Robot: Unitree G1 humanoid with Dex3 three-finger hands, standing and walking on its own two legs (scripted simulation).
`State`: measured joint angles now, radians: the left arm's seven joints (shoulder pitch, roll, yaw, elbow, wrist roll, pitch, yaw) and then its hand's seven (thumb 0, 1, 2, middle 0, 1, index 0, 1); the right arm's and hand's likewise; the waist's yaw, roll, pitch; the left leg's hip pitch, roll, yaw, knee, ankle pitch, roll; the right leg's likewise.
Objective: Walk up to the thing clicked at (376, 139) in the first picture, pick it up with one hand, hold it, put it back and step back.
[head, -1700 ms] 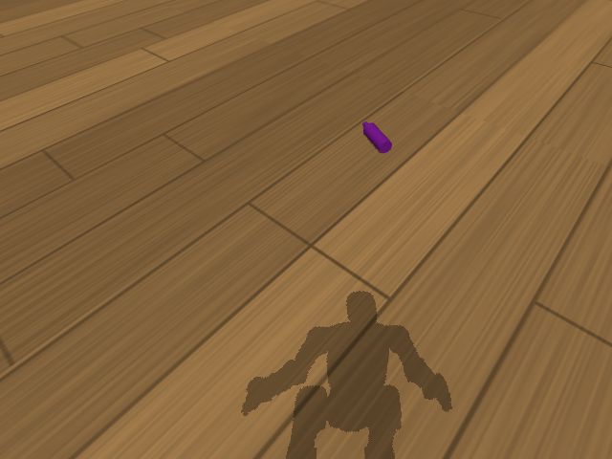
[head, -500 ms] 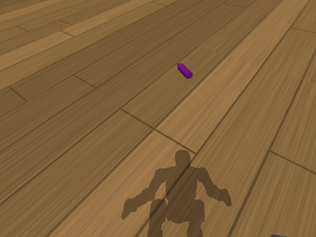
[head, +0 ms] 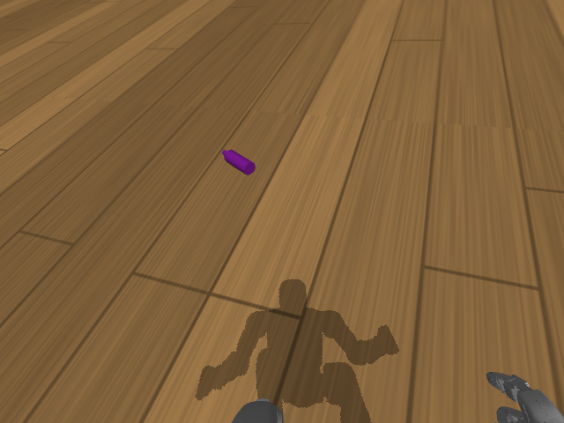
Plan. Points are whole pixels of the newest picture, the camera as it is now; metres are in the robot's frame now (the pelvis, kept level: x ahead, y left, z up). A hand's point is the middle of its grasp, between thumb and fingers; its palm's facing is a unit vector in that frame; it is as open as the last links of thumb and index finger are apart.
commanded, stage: walk up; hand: left
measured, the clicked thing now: (236, 160) +1.60 +0.49 -0.73
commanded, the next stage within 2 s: none
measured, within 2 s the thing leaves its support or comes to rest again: neither
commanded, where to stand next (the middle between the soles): +1.18 +0.55 m, yaw -45 degrees
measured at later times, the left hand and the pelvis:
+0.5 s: hand (151, 257) +0.48 +0.38 -0.12, palm faces -0.31 -0.83 -0.46, open 7.3 cm; pelvis +0.28 +0.13 +0.01, yaw -14 degrees
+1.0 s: hand (143, 209) +0.63 +0.45 -0.11, palm faces -0.34 -0.76 -0.55, open 7.4 cm; pelvis +0.49 +0.18 -0.01, yaw -24 degrees
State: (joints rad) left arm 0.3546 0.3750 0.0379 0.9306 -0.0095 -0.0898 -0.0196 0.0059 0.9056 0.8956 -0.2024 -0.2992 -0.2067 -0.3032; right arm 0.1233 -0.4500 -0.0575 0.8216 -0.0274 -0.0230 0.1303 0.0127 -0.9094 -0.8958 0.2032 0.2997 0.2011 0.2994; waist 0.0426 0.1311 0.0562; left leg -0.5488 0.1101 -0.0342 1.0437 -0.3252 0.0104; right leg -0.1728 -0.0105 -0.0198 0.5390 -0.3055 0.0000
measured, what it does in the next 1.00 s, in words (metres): walks ahead, turning right: left foot, then right foot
